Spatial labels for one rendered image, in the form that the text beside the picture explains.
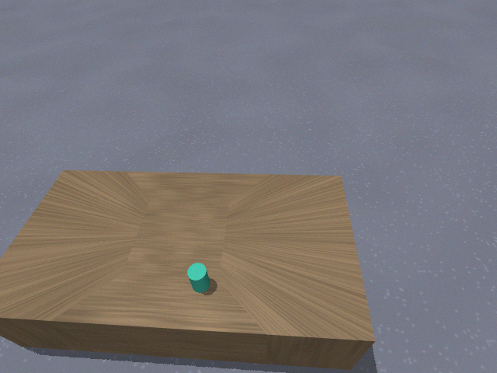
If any can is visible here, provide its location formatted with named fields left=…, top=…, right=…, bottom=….
left=187, top=263, right=210, bottom=293

